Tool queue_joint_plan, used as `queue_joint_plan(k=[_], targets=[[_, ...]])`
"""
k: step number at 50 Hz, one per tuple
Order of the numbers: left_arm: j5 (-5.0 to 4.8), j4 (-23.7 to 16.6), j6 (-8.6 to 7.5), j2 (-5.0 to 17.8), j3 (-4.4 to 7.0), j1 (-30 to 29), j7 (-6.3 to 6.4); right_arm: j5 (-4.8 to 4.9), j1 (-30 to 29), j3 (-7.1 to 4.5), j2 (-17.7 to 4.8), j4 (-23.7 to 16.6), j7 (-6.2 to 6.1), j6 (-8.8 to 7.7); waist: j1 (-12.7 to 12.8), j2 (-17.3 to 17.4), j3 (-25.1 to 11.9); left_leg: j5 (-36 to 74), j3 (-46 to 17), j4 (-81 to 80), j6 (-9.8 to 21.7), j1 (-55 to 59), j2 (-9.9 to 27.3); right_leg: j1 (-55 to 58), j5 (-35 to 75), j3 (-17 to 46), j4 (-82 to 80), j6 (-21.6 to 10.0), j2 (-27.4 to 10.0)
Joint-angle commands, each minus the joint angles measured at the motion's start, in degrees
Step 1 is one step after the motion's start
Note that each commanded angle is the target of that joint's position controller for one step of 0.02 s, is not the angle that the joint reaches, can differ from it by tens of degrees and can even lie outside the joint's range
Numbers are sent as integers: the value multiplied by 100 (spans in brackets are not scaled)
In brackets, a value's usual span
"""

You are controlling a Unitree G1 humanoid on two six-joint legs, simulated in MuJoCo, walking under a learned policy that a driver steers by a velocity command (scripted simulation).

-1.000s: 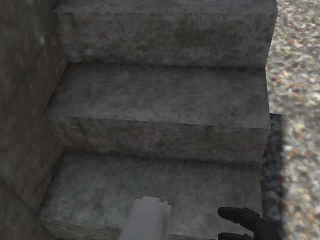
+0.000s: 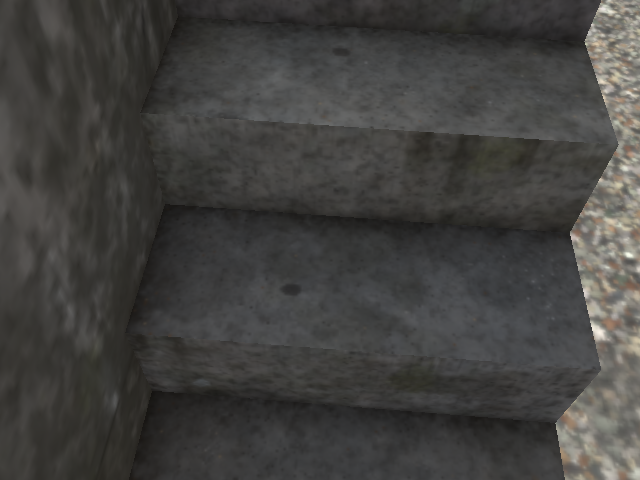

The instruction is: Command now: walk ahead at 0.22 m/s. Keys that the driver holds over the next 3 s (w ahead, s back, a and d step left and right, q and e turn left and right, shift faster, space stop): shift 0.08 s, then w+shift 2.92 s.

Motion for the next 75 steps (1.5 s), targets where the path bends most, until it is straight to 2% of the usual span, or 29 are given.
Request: queue_joint_plan(k=[1,4,7,13,14,17,23,27,31,33,34,35,36,37,40,42,44,51,54,55,56,57,58,59,60,63,67,72,75], targets=[[-89,-139,165,-328,-172,913,523,-355,-391,332,899,581,244,-351,799,-332,-798,1002,-2862,-3111,1000,1822,1295,-2288,418,69,1594,27,-237],[-255,-433,95,-449,-281,446,499,16,-870,348,964,427,355,-641,1104,142,-855,1550,-1070,-3298,269,1442,742,-1887,-1066,-691,592,496,-689],[-118,-380,120,1,-216,207,330,-347,245,-101,-401,705,192,-618,522,1235,-452,-45,-1409,-3933,744,1487,927,-2426,-1643,-1676,3149,376,-260],[-87,-1159,202,-102,-375,-783,697,-476,1521,224,253,1412,347,-768,283,703,252,-851,-2597,-4094,1045,3820,1640,-5541,-1174,-702,3792,-188,-203],[673,-1725,202,-1233,-696,-1767,457,279,1870,-341,-1160,1445,-842,-971,394,-95,649,-1883,-2605,-4626,557,3973,1754,-5523,-2005,-1917,3392,97,-645],[410,-1961,220,-1353,-757,-2410,49,264,2361,-327,-728,1211,-1598,-907,151,-196,811,-1578,-2907,-4659,143,4140,1986,-5908,-1509,-1889,3459,367,-1074],[377,-2689,429,-1158,-815,-3085,211,70,2554,-498,-615,913,-1542,-884,-165,1692,485,-452,-2070,-5924,741,4873,1712,-4932,-2684,-2458,2139,173,-1333],[526,-2652,293,-1510,-877,-3364,66,43,3182,-488,-425,855,-1549,-852,-540,1197,84,2652,-1336,-5668,813,6442,1760,-4488,-3316,-2947,1585,-334,-1010],[384,-2553,305,-1345,-945,-2192,79,82,1651,-399,-645,302,-1487,-1076,601,1014,-651,10370,-16,-4556,800,4842,1958,-619,-4047,-3158,-720,-525,-346],[303,-2333,474,-557,-583,-815,268,196,1524,-583,-1412,74,-1155,-1277,1138,1415,-1976,12257,-449,-2726,1060,4746,2283,1949,-4430,-2957,-2045,-414,344],[298,-2275,500,-157,-407,-478,360,302,1388,-622,-1491,15,-1008,-1358,1450,1506,-2242,11856,-494,-1453,985,4662,2149,2667,-4619,-2561,-3111,-472,375],[205,-2164,247,140,-281,-825,323,342,1873,-672,-1361,-175,-883,-1367,966,489,-2352,8258,-840,441,578,2455,1577,4267,-5420,-564,-4169,-776,-724],[417,-1921,287,640,-21,166,368,134,535,-668,-994,-582,-749,-1404,1646,-645,-1976,2352,-836,3428,356,812,1,3330,-5632,2913,-6453,-1322,-2020],[369,-1781,72,415,18,48,294,-283,-212,-580,-334,-1006,-851,-1405,1496,511,-1605,2031,-2712,6213,368,-96,-321,2956,-4734,3470,-7154,-1174,-2075],[235,-657,-255,-218,-106,-400,265,-302,-56,-95,658,-1489,-1103,-998,92,566,554,1913,-2221,7923,451,-1951,-229,1351,-4255,1072,-6577,-698,-1846],[224,-185,-358,-866,-325,-19,209,-199,318,29,842,-1370,-1128,-769,-309,589,909,1833,-2151,7865,473,-2188,-161,1004,-3130,-217,-6856,-6,-1623],[100,-130,-554,-693,-391,-456,147,-16,-124,104,763,-1532,-1186,-609,-567,498,1329,1695,-1819,6221,328,-1497,-242,-200,-2419,-1379,-7420,437,-1224],[-111,512,-791,157,-102,1626,308,-13,-1710,154,584,-1905,-1328,-450,347,-33,486,859,-347,5216,543,-2872,-165,3104,296,-1522,-8185,377,-1326],[-249,311,-550,280,-81,1462,683,228,-1566,170,71,-1601,-1230,-420,110,27,-826,-821,1052,1562,513,1279,-351,2943,6270,-2354,-8489,-223,-1314],[-161,124,-615,874,-4,1530,722,393,-508,49,-135,-1380,-1192,-428,-228,-773,-1532,-1842,1090,1158,354,1841,-682,3799,9207,-2281,-7192,-500,-1682],[-250,-41,-720,1359,142,920,528,159,856,-66,-529,-1034,-1166,-478,-888,-1139,-2109,-1759,4,511,561,2715,-413,4064,9818,-2223,-5374,-515,-2122],[-373,-371,-783,1165,143,822,262,-108,1902,-362,-1352,-684,-1184,-506,-1050,536,-2978,-2865,-2336,-1124,833,3806,657,3301,7893,-2276,-3495,-302,-1530],[-82,-616,-790,598,87,456,-37,-185,1927,-567,-1803,-289,-1334,-397,-872,2029,-2626,-4604,-5190,-3679,1404,3991,1004,1619,2140,-1859,-1576,-222,-5],[440,-978,-737,-55,1,-51,-93,-157,624,-651,-1682,-341,-1360,-382,-392,1679,-1843,-5068,-6549,-4385,1331,3439,1333,255,-407,-1061,1254,-152,602],[727,-1473,-571,-602,-192,-444,-87,-128,-189,-471,-1154,-281,-1294,-485,151,402,-825,-4478,-5854,-3774,1246,2374,1428,-502,-545,-883,2626,-171,474],[644,-1825,-290,-1311,-542,-306,39,-181,-11,-196,-114,632,-1226,-848,955,-297,612,-2145,-3283,-3358,992,1669,1182,-1878,-839,-980,3303,-206,215],[240,-2052,-24,-974,-630,-357,118,-55,442,-165,-471,666,-1287,-1114,864,115,938,-246,-1624,-3920,776,2242,1181,-2616,-1723,-908,2614,-42,-184],[97,-3082,8,-1122,-755,-2340,371,-14,1879,-287,-809,1002,-1183,-1337,373,730,1519,-1863,-2103,-4892,874,3926,1769,-5918,-3602,-1451,4395,-82,-660],[115,-3594,97,-1061,-866,-2869,28,108,1444,-363,-984,761,-1307,-1197,388,672,870,-168,-976,-6535,717,2271,1488,-2457,-2748,-2150,1053,-224,-1260]])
